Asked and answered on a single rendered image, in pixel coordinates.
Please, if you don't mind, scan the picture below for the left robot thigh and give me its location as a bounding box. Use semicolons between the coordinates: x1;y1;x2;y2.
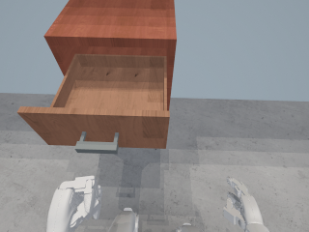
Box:
108;211;139;232

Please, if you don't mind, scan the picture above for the robot right hand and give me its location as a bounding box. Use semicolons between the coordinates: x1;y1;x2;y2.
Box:
223;176;264;230

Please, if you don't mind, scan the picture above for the cabinet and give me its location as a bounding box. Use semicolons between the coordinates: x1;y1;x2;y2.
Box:
44;0;177;111

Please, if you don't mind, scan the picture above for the drawer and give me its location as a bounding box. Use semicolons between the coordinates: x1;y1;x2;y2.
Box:
17;53;170;149

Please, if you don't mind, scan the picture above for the robot left hand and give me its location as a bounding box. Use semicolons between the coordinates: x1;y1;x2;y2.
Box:
46;176;103;232

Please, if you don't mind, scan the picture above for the handle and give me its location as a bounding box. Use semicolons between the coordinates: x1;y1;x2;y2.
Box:
74;131;119;155

